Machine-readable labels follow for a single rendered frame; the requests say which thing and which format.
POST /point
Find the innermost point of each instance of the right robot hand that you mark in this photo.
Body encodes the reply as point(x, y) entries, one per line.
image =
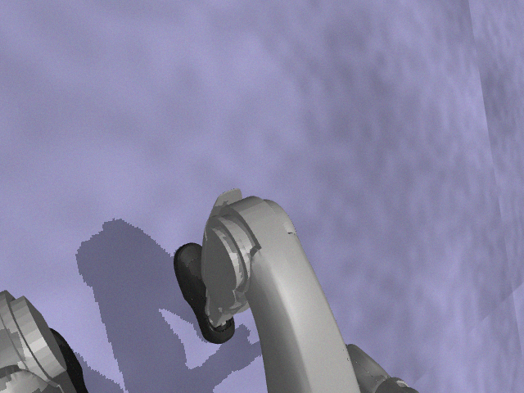
point(368, 372)

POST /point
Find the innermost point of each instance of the right robot arm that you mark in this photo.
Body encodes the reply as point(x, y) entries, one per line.
point(394, 385)

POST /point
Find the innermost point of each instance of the left robot foot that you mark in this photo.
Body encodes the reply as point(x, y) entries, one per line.
point(74, 369)

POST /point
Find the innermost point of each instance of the right robot foot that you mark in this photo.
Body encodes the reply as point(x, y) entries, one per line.
point(187, 268)

